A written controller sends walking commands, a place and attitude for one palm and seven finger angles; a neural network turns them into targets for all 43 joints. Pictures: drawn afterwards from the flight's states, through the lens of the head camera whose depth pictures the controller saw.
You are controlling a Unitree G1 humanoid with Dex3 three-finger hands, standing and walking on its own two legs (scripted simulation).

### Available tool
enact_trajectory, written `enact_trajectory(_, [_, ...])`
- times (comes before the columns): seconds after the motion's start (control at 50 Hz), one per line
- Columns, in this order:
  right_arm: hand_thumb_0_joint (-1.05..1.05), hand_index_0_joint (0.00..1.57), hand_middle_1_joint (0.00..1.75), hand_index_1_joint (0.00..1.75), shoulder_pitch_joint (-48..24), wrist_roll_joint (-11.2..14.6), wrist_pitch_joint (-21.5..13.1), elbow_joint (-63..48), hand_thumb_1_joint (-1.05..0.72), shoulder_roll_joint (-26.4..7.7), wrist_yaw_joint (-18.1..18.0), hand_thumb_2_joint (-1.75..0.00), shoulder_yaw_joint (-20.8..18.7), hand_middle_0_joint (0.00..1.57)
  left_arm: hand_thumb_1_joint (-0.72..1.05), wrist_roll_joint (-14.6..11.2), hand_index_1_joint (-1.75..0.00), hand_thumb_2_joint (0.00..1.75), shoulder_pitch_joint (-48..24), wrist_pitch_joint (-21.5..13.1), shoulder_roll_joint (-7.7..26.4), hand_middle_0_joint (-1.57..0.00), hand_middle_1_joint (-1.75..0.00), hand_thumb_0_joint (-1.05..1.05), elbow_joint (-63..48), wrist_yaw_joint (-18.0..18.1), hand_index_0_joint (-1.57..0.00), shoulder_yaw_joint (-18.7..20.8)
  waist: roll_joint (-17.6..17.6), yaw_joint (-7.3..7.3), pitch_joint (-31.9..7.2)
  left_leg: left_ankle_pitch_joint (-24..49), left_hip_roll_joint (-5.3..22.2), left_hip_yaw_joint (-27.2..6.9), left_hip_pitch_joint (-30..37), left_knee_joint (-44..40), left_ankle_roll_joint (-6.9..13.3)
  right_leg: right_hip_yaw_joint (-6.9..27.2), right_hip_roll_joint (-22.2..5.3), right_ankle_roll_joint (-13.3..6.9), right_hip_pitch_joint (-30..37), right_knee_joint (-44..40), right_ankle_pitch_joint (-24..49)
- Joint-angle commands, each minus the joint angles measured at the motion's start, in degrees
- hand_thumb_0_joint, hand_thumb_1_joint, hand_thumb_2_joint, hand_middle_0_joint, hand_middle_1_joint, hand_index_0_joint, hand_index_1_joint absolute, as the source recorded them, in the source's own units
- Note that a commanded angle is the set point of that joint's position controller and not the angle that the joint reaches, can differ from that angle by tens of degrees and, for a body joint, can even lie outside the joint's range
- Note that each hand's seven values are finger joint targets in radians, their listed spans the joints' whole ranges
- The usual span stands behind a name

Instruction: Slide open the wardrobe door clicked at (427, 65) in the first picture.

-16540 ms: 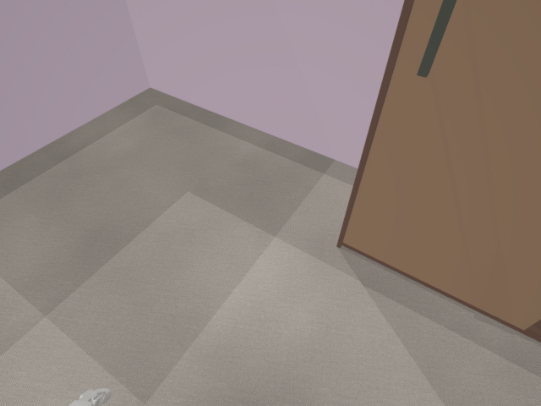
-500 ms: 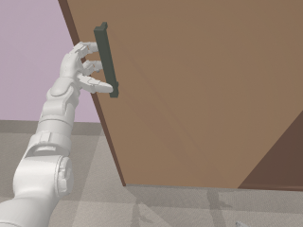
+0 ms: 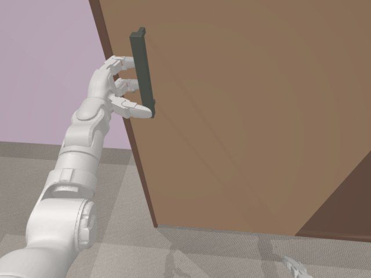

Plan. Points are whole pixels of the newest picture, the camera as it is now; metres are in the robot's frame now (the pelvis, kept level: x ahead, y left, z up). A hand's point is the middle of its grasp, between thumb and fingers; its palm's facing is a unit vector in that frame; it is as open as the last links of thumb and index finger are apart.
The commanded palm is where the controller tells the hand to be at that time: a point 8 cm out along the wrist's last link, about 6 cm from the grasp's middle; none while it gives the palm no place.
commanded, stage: slide the fingers in behind the handle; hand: left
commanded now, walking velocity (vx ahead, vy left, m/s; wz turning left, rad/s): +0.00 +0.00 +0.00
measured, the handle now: (146, 76) +0.51 +0.11 +0.20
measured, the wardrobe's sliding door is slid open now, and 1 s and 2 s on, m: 0.00 0.00 0.00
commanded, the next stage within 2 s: grip the handle and tug to test in 0.98 s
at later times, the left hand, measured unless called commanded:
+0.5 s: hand (136, 90) +0.44 +0.12 +0.21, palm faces -0.03 -1.00 +0.00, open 14.3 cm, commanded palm +0.42 +0.16 +0.21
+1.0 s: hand (144, 89) +0.44 +0.10 +0.21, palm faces -0.05 -1.00 +0.00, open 14.4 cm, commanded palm +0.42 +0.15 +0.21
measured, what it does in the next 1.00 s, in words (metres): stands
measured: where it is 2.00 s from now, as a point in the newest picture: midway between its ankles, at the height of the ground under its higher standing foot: outside the picture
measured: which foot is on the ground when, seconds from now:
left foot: down 0.00-1.00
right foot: down 0.00-1.00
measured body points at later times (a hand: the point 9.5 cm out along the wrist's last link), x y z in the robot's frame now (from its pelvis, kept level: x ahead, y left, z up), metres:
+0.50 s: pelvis +0.00 +0.00 +0.00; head +0.00 -0.01 +0.45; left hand +0.44 +0.17 +0.21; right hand +0.12 -0.25 -0.11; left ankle +0.02 +0.11 -0.74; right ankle -0.03 -0.10 -0.74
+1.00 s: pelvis +0.01 +0.00 +0.00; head +0.00 -0.02 +0.45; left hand +0.44 +0.16 +0.21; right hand +0.14 -0.25 -0.11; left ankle +0.02 +0.11 -0.74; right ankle -0.03 -0.10 -0.74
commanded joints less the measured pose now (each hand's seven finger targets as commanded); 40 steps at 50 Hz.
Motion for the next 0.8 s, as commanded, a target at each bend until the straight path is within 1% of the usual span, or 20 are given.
enact_trajectory(0.0, [0.00,0.20,0.30,0.30,-2.39,0.18,-2.56,-6.28,-0.90,-7.33,-0.57,-0.90,-2.80,0.20,-0.50,-0.37,-1.20,0.30,-34.30,-4.97,8.23,-0.30,-1.20,0.00,-14.28,-0.25,-0.30,0.19,-2.54,-1.61,-15.88,10.78,-0.66,-2.94,14.01,-0.74,2.51,1.91,0.64,0.22,-2.73,-3.95,16.82])
enact_trajectory(0.04, [0.00,0.20,0.30,0.30,-1.82,0.02,-2.56,-6.03,-0.90,-7.70,-0.56,-0.90,-2.97,0.20,-0.50,-0.29,-1.20,0.30,-31.42,-4.89,10.31,-0.30,-1.20,0.00,-12.56,0.00,-0.30,2.30,-3.30,-0.70,-16.47,11.02,-0.72,-2.91,13.40,-0.78,2.55,1.79,0.68,0.16,-1.65,-4.02,16.74])
enact_trajectory(0.1, [0.00,0.20,0.30,0.30,-2.26,0.10,-2.89,-6.16,-0.90,-7.25,-0.36,-0.90,-2.92,0.20,-0.50,-0.15,-1.20,0.30,-32.19,-4.98,8.39,-0.30,-1.20,0.00,-14.93,-0.24,-0.30,0.76,-0.21,-0.66,-18.59,13.53,-0.79,-2.82,15.33,-0.29,2.31,1.85,0.63,-0.09,-1.43,-3.44,19.31])
enact_trajectory(0.12, [0.00,0.20,0.30,0.30,-1.97,0.02,-2.92,-6.03,-0.90,-7.23,-0.27,-0.90,-2.92,0.20,-0.50,-0.41,-1.20,0.30,-31.23,-4.75,7.55,-0.30,-1.20,0.00,-14.34,-0.36,-0.30,0.41,-1.32,-0.52,-18.56,13.95,-0.81,-2.83,15.03,-0.36,2.26,1.61,0.75,-0.07,-1.06,-3.28,19.99])
enact_trajectory(0.14, [0.00,0.20,0.30,0.30,-1.77,-0.02,-2.79,-6.08,-0.90,-7.52,-0.25,-0.90,-3.07,0.20,-0.50,-0.50,-1.20,0.30,-29.36,-4.80,8.89,-0.30,-1.20,0.00,-13.75,-0.22,-0.30,1.68,-2.30,-0.11,-18.70,14.45,-0.80,-2.74,14.42,-0.39,2.34,1.51,0.74,-0.07,0.13,-3.38,20.40])
enact_trajectory(0.18, [0.00,0.20,0.30,0.30,-2.13,0.17,-2.73,-5.99,-0.90,-7.51,-0.32,-0.90,-3.01,0.20,-0.50,-0.81,-1.20,0.30,-29.37,-4.17,8.10,-0.30,-1.20,0.00,-13.01,-0.39,-0.30,1.11,-4.76,-0.61,-16.32,12.86,-0.78,-2.49,12.92,-0.75,2.54,1.61,0.81,0.28,-0.47,-3.74,20.03])
enact_trajectory(0.22, [0.00,0.20,0.30,0.30,-2.05,0.19,-2.98,-5.86,-0.90,-7.38,-0.27,-0.90,-3.08,0.20,-0.50,-0.66,-1.20,0.30,-32.33,-4.32,6.36,-0.30,-1.20,0.00,-14.39,-0.22,-0.30,-0.65,-3.71,-1.17,-15.65,11.69,-0.72,-2.77,13.41,-0.97,2.46,1.52,0.85,0.23,-1.84,-3.97,18.21])
enact_trajectory(0.28, [0.00,0.20,0.30,0.30,-2.24,0.08,-3.26,-5.96,-0.90,-7.37,-0.01,-0.90,-3.28,0.20,-0.50,-0.50,-1.20,0.30,-30.94,-4.52,6.23,-0.30,-1.20,0.00,-16.63,0.29,-0.30,-0.40,-1.48,-0.43,-18.08,13.94,-0.71,-2.80,15.48,-0.57,2.40,1.61,0.86,-0.02,-1.45,-3.58,19.49])
enact_trajectory(0.3, [0.00,0.20,0.30,0.30,-2.10,0.04,-3.18,-5.82,-0.90,-7.33,0.00,-0.90,-3.22,0.20,-0.50,-0.65,-1.20,0.30,-29.27,-4.17,6.44,-0.30,-1.20,0.00,-15.04,0.37,-0.30,0.24,-3.30,-0.15,-17.21,13.44,-0.74,-2.86,14.48,-0.70,2.38,1.44,0.97,0.02,-1.17,-3.68,19.14])
enact_trajectory(0.34, [0.00,0.20,0.30,0.30,-2.12,0.02,-3.02,-5.83,-0.90,-7.50,0.03,-0.90,-3.27,0.20,-0.50,-0.58,-1.20,0.30,-29.64,-4.27,6.14,-0.30,-1.20,0.00,-16.20,0.45,-0.30,-0.55,-3.22,-0.38,-17.44,13.91,-0.84,-2.64,14.38,-0.73,2.46,1.42,0.82,0.03,-0.20,-3.71,19.74])
enact_trajectory(0.38, [0.00,0.20,0.30,0.30,-2.76,0.23,-3.32,-5.88,-0.90,-7.05,0.15,-0.90,-3.23,0.20,-0.50,-0.58,-1.20,0.30,-30.78,-4.01,3.76,-0.30,-1.20,0.00,-17.20,0.41,-0.30,-2.51,-1.59,-0.83,-16.87,13.47,-0.74,-2.66,15.39,-0.52,2.33,1.43,0.94,0.08,-1.95,-3.68,19.20])
enact_trajectory(0.44, [0.00,0.20,0.30,0.30,-2.34,0.10,-3.24,-5.51,-0.90,-7.27,0.15,-0.90,-3.37,0.20,-0.50,-0.40,-1.20,0.30,-30.44,-3.61,3.47,-0.30,-1.20,0.00,-16.54,0.82,-0.30,-2.87,-3.09,-0.99,-16.52,13.88,-0.67,-2.90,15.30,-0.53,2.42,1.26,0.94,0.04,-1.72,-3.85,19.17])
enact_trajectory(0.48, [0.00,0.20,0.30,0.30,-2.82,0.20,-3.37,-5.45,-0.90,-7.04,0.16,-0.90,-3.17,0.20,-0.50,-0.47,-1.20,0.30,-32.78,-3.14,1.40,-0.30,-1.20,0.00,-16.96,0.86,-0.30,-4.83,-2.65,-1.72,-15.83,12.82,-0.77,-2.99,15.35,-0.50,2.41,1.35,0.96,0.20,-3.13,-3.92,18.60])
enact_trajectory(0.52, [0.00,0.20,0.30,0.30,-2.52,0.08,-3.30,-4.96,-0.90,-7.07,0.08,-0.90,-3.22,0.20,-0.50,-0.30,-1.20,0.30,-33.79,-2.91,1.85,-0.30,-1.20,0.00,-16.27,1.10,-0.30,-4.42,-2.48,-1.88,-15.77,12.43,-0.76,-3.06,15.43,-0.53,2.32,1.31,0.95,0.17,-3.66,-3.93,17.98])
enact_trajectory(0.56, [0.00,0.20,0.30,0.30,-2.73,0.01,-3.17,-5.13,-0.90,-7.20,0.11,-0.90,-3.17,0.20,-0.50,-0.40,-1.20,0.30,-31.54,-2.88,3.31,-0.30,-1.20,0.00,-15.75,1.38,-0.30,-2.83,-2.65,-0.77,-17.28,13.59,-0.90,-3.28,15.42,-0.45,2.31,1.35,0.88,-0.01,-2.21,-3.60,19.00])
enact_trajectory(0.58, [0.00,0.20,0.30,0.30,-2.82,-0.06,-3.24,-5.20,-0.90,-6.96,0.18,-0.90,-3.06,0.20,-0.50,-0.42,-1.20,0.30,-33.60,-2.87,1.50,-0.30,-1.20,0.00,-17.01,1.36,-0.30,-4.42,-1.29,-1.49,-18.46,14.54,-1.14,-3.15,16.53,-0.12,2.31,1.42,0.84,-0.01,-2.46,-3.31,20.17])
enact_trajectory(0.64, [0.00,0.20,0.30,0.30,-2.71,-0.31,-2.95,-5.36,-0.90,-7.08,0.44,-0.90,-3.15,0.20,-0.50,-0.57,-1.20,0.30,-30.21,-3.13,4.03,-0.30,-1.20,0.00,-16.75,1.71,-0.30,-1.39,-2.44,-0.03,-19.62,17.01,-1.07,-3.12,16.10,0.03,2.12,1.18,0.83,-0.24,-0.10,-2.82,22.27])
enact_trajectory(0.72, [0.00,0.20,0.30,0.30,-3.53,-0.23,-2.47,-5.89,-0.90,-6.61,0.54,-0.90,-2.85,0.20,-0.50,-0.34,-1.20,0.30,-29.97,-2.88,3.12,-0.30,-1.20,0.00,-16.50,1.99,-0.30,-1.99,-4.49,-0.38,-16.58,15.00,-1.06,-2.38,13.90,-0.51,2.40,1.46,0.77,0.19,-0.09,-3.26,22.35])
enact_trajectory(0.74, [0.00,0.20,0.30,0.30,-3.16,-0.41,-2.35,-6.03,-0.90,-6.91,0.48,-0.90,-3.04,0.20,-0.50,-0.17,-1.20,0.30,-29.59,-3.34,4.93,-0.30,-1.20,0.00,-17.04,2.41,-0.30,-0.42,-5.95,0.05,-17.52,15.62,-1.12,-2.46,13.70,-0.49,2.56,1.41,0.65,0.22,1.35,-3.20,22.95])
enact_trajectory(0.78, [0.00,0.20,0.30,0.30,-3.76,-0.36,-2.19,-6.58,-0.90,-6.56,0.59,-0.90,-3.00,0.20,-0.50,0.37,-1.20,0.30,-28.55,-3.39,4.51,-0.30,-1.20,0.00,-18.71,2.44,-0.30,-0.65,-4.47,0.54,-18.95,17.42,-1.11,-2.29,14.83,-0.39,2.52,1.52,0.68,0.05,1.83,-2.63,24.75])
